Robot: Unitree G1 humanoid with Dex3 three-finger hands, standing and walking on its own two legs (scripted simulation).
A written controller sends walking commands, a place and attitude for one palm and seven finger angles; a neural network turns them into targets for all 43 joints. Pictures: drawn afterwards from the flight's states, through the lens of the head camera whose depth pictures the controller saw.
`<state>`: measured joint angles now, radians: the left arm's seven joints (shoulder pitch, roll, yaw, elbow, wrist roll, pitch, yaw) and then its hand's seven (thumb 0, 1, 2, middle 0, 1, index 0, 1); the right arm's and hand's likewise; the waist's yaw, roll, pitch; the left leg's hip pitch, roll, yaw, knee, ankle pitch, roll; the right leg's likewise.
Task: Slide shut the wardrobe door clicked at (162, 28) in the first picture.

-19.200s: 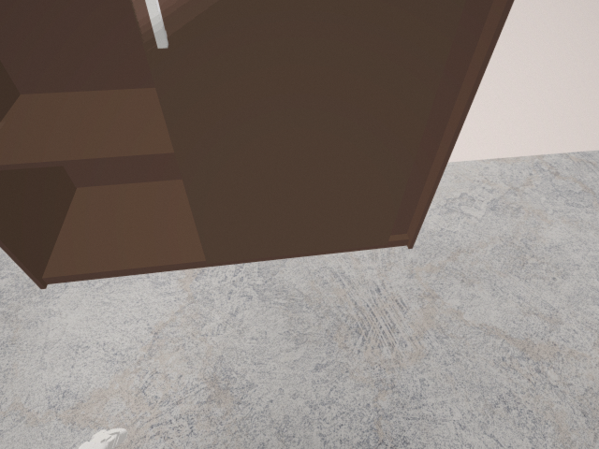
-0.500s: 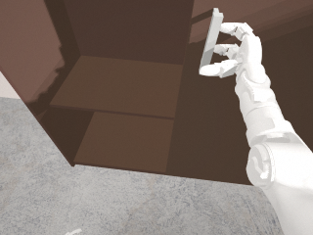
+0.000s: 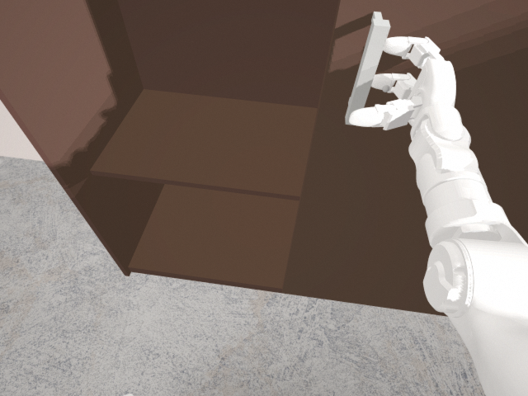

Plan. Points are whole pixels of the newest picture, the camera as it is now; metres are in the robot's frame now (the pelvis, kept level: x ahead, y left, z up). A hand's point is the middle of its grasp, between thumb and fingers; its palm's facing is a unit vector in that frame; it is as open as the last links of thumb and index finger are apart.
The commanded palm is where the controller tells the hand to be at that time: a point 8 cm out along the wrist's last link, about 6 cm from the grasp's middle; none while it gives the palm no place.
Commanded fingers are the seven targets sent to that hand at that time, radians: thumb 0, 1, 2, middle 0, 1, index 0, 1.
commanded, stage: move the hooked fingers beside the handle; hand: right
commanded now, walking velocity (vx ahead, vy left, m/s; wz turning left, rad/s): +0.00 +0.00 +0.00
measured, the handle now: (363, 71) +0.55 -0.06 +0.22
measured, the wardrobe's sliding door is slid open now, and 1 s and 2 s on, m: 0.62 0.62 0.62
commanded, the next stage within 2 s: feel for the door with the fingertips in 1.58 s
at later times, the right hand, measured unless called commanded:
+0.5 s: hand (388, 89) +0.50 -0.09 +0.22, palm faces -0.02 +1.00 +0.02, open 13.8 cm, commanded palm +0.48 -0.16 +0.21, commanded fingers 0.00 0.50 -0.30 0.30 1.20 0.30 1.20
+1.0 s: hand (410, 95) +0.49 -0.12 +0.22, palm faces +0.02 +1.00 +0.01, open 13.9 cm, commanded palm +0.47 -0.17 +0.22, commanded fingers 0.00 0.50 -0.30 0.30 1.20 0.30 1.20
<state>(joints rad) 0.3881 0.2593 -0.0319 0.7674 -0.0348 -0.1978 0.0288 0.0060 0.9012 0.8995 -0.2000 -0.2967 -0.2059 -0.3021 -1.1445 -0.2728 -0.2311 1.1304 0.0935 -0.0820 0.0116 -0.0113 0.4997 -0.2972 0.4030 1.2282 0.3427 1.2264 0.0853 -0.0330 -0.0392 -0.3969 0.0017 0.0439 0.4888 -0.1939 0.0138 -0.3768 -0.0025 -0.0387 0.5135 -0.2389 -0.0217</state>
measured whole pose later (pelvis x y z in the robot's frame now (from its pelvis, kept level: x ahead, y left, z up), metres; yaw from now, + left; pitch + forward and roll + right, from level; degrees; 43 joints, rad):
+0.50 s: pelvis +0.00 +0.00 +0.00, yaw +1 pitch +5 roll +0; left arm 0.38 0.26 -0.03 0.74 -0.04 -0.17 0.03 0.01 0.90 0.90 -0.20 -0.30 -0.21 -0.30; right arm -1.08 -0.29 -0.28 1.08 0.08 -0.08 0.05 -0.01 0.50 -0.30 0.44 1.22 0.34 1.22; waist 0.09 -0.03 -0.04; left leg -0.38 -0.01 0.03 0.48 -0.19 0.02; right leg -0.35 -0.01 -0.06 0.50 -0.25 -0.02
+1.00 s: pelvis +0.02 +0.00 +0.01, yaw +1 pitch +3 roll +0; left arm 0.35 0.26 -0.02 0.71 -0.06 -0.13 0.05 0.01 0.90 0.90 -0.20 -0.30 -0.21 -0.30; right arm -0.92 -0.31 -0.27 0.87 0.12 0.01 0.06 -0.01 0.50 -0.30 0.35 1.21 0.32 1.21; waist 0.07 -0.04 -0.03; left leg -0.30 -0.02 0.02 0.43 -0.20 0.02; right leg -0.27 -0.02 -0.06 0.46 -0.25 -0.02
